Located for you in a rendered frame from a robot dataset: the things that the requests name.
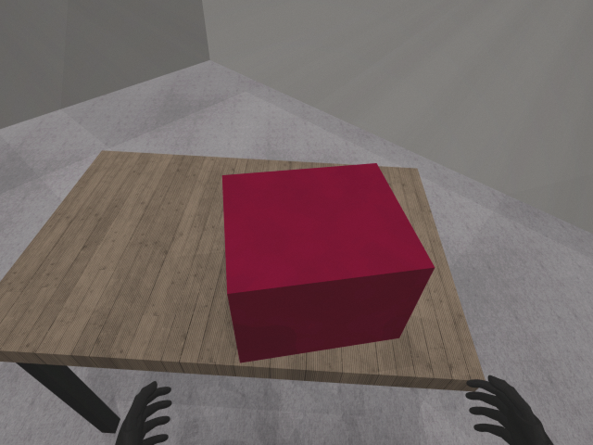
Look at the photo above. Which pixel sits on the table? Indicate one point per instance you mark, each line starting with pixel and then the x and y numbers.
pixel 129 273

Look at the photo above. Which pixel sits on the carton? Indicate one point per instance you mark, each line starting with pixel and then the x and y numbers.
pixel 318 259

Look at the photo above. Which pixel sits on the left robot hand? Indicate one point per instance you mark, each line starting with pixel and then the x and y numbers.
pixel 134 427

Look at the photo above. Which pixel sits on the right robot hand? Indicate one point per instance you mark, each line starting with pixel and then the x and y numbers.
pixel 521 426

